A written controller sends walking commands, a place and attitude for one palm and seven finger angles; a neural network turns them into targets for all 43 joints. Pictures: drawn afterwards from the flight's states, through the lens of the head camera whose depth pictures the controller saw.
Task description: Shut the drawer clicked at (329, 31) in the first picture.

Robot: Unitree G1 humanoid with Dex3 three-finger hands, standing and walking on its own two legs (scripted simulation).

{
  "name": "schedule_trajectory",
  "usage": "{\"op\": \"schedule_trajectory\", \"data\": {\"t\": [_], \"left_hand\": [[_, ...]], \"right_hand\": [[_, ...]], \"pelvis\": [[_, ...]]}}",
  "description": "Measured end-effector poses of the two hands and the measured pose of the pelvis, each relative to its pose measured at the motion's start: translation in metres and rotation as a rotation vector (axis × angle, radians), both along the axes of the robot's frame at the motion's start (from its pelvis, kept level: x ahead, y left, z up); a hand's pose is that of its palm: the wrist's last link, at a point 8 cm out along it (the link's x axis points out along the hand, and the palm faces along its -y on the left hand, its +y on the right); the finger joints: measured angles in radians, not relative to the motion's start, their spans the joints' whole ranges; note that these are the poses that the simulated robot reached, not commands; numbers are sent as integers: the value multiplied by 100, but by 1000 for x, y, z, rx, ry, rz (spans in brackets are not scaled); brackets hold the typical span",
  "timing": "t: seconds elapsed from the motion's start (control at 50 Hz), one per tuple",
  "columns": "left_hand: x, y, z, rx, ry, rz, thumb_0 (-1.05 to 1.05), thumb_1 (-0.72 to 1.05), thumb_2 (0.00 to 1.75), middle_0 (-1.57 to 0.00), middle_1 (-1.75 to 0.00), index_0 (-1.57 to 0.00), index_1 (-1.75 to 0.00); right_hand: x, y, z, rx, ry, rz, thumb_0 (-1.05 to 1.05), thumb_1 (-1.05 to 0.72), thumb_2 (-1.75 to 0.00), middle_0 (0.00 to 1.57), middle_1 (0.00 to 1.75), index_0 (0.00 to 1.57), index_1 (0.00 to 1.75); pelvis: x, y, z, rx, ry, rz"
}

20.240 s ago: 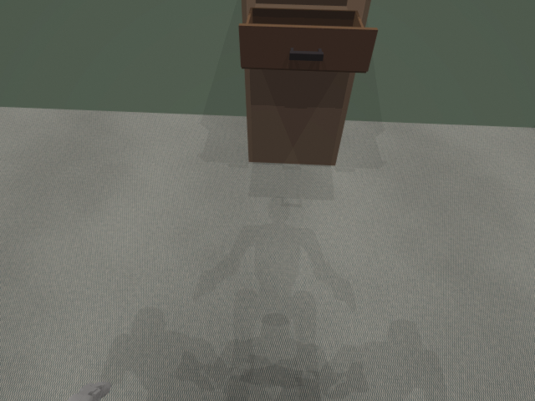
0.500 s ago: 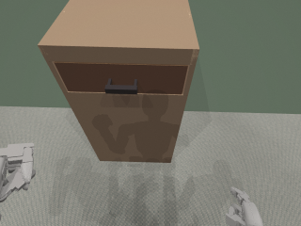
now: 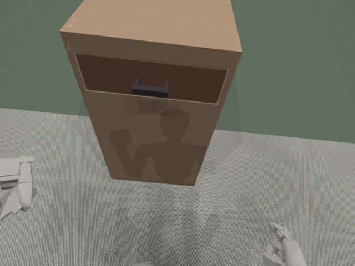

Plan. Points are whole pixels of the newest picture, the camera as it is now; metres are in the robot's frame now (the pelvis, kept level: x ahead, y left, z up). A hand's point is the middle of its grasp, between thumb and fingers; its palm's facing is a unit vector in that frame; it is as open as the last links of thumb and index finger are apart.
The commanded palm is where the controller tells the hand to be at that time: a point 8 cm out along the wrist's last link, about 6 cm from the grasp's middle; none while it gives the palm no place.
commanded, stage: step back with the hand held close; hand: left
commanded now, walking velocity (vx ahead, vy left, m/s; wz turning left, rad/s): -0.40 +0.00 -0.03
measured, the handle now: (151, 86) +0.61 +0.11 +0.02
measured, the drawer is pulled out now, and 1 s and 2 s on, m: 0.00 0.00 0.00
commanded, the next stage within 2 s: stop stepping back and stand still in 0.44 s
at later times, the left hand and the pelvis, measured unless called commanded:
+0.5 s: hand out of the picture +0.09 +0.19 +0.19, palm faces +0.15 -0.82 -0.55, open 3.2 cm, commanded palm +0.02 +0.26 +0.19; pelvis -0.12 -0.02 +0.00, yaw -3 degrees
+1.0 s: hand out of the picture +0.00 +0.22 +0.20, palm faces +0.31 -0.78 -0.54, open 3.2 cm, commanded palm -0.05 +0.27 +0.19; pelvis -0.19 +0.00 +0.00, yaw -2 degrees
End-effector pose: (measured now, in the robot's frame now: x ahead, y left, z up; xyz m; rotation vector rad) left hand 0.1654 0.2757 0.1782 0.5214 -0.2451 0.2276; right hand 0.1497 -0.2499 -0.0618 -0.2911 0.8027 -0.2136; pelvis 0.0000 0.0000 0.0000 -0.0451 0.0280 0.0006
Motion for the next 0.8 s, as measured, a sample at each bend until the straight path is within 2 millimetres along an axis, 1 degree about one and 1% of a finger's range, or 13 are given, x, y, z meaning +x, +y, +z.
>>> {"op": "schedule_trajectory", "data": {"t": [0.1, 0.16, 0.24, 0.32, 0.38, 0.46, 0.5, 0.56, 0.6, 0.68, 0.74, 0.78, 0.8], "left_hand": [[-7, 16, 20, 48, -46, 23, 1, 89, 90, -140, -159, -140, -160], [-13, 17, 26, 35, -61, 16, 1, 89, 90, -140, -159, -140, -160], [-20, 7, 15, -24, -23, -33, 1, 89, 90, -140, -159, -140, -160], [-32, -10, 9, -44, 2, -100, 1, 89, 90, -140, -159, -140, -160], [-49, -21, 16, -5, -10, -144, 1, 89, 90, -140, -159, -140, -160], [-84, -34, 31, 98, -37, -172, 1, 89, 90, -140, -159, -140, -160], [-104, -38, 39, 121, -38, -170, 1, 89, 90, -140, -159, -140, -160], [-132, -34, 49, 118, -56, -114, 1, 88, 90, -140, -159, -140, -160], [-144, -25, 45, 87, -46, -35, 1, 88, 90, -140, -159, -140, -160], [-150, -7, 14, -22, 10, 112, 0, 89, 90, -140, -159, -141, -160], [-150, -8, -6, -101, 32, 125, 1, 89, 90, -140, -159, -140, -160], [-152, -13, -9, -120, 14, 79, 1, 89, 90, -140, -159, -140, -160], [-155, -15, -7, -116, 0, 50, 1, 89, 90, -140, -159, -140, -160]], "right_hand": [[-7, 13, 9, -6, -19, 26, 1, -90, -89, 20, 30, 20, 30], [-11, 22, 13, 15, -25, 38, 1, -90, -89, 20, 30, 20, 30], [-18, 32, 18, 30, -43, 71, 1, -90, -89, 20, 30, 20, 30], [-32, 33, 18, 38, -64, 98, 1, -90, -89, 20, 30, 21, 30], [-48, 29, 14, 46, -83, 106, 1, -90, -89, 20, 30, 21, 30], [-76, 17, 2, 70, -108, 99, 1, -90, -89, 20, 30, 21, 30], [-94, 10, -5, 88, -94, 72, 1, -90, -89, 20, 30, 21, 30], [-129, -1, -9, 116, -26, 5, 1, -90, -89, 20, 30, 21, 30], [-149, -8, -8, 121, 8, -40, 1, -90, -89, 20, 30, 21, 30], [-174, -20, -8, 80, 7, -78, 2, -90, -89, 20, 30, 20, 30], [-184, -25, -8, 33, -4, -69, 2, -90, -89, 20, 30, 20, 30], [-188, -25, -6, 4, -22, -61, 2, -90, -89, 20, 30, 20, 30], [-190, -23, -4, 0, -29, -60, 2, -90, -89, 20, 30, 20, 30]], "pelvis": [[-9, 7, 9, -36, 38, 10], [-16, 7, 14, -42, 69, -19], [-33, 5, 18, -45, 95, -46], [-57, 0, 16, -39, 100, -54], [-77, -6, 12, -23, 95, -57], [-107, -14, 1, 14, 74, -67], [-121, -15, 0, -4, 42, -55], [-127, -18, 9, 34, 24, -67], [-129, -20, 14, 70, 20, -85], [-141, -17, 15, 81, 5, -78], [-151, -10, 11, 61, -3, -51], [-158, -4, 6, 45, -10, -34], [-164, -3, 5, 57, -19, -34]]}}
